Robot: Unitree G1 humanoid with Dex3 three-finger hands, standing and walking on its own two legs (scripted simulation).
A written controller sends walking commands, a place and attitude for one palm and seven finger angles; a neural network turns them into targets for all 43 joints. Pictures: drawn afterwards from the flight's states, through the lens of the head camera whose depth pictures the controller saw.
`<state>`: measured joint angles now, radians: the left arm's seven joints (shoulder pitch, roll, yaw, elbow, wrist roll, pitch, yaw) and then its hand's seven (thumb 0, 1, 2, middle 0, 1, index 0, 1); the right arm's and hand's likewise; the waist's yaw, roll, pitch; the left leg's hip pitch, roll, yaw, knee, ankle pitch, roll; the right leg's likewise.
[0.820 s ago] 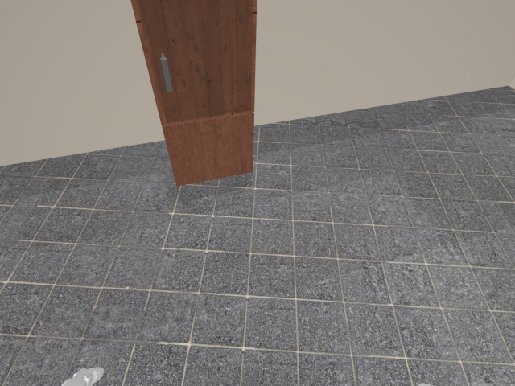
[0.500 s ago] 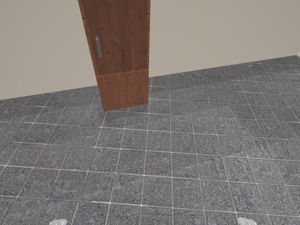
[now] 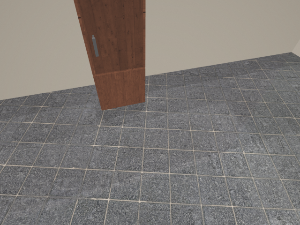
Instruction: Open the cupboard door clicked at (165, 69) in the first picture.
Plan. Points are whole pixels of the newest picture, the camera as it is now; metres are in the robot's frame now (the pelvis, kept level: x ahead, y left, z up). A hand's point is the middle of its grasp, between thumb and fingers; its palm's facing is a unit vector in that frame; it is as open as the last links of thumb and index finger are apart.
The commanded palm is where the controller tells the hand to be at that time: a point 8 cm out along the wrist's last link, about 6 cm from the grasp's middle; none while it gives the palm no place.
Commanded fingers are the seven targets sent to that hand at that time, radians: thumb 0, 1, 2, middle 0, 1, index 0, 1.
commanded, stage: look at it before walking up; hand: left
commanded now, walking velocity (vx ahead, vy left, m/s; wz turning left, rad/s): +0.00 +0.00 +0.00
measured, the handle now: (95, 45) +1.17 +0.42 -0.12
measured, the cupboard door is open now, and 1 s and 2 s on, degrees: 0 0 0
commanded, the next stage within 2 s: walk to a spot facing it in 0.62 s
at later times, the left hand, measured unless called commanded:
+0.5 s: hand out of the picture +0.07 +0.24 -0.16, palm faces -0.03 -0.95 -0.33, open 7.4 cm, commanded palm none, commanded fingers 0.00 0.90 0.90 -0.20 -0.30 -0.20 -0.30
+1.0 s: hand out of the picture +0.04 +0.21 -0.19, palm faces +0.00 -0.98 -0.20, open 7.4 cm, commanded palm none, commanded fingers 0.00 0.90 0.90 -0.20 -0.30 -0.20 -0.30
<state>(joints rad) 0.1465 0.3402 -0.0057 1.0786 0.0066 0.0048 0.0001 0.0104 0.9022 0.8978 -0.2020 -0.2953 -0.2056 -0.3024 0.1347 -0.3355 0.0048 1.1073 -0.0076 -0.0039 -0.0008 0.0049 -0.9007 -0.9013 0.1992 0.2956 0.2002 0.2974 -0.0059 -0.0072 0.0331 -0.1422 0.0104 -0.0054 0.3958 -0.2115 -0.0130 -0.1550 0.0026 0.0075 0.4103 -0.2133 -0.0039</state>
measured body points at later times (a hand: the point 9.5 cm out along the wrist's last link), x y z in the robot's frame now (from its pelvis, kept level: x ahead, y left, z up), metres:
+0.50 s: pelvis +0.00 +0.00 +0.00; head +0.00 +0.00 +0.45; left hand +0.07 +0.29 -0.13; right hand +0.07 -0.30 -0.13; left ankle +0.00 +0.13 -0.74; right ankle +0.01 -0.12 -0.74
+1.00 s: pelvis +0.04 +0.01 -0.01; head +0.03 +0.03 +0.44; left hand +0.04 +0.27 -0.17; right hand +0.06 -0.25 -0.15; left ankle +0.00 +0.13 -0.74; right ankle +0.01 -0.12 -0.74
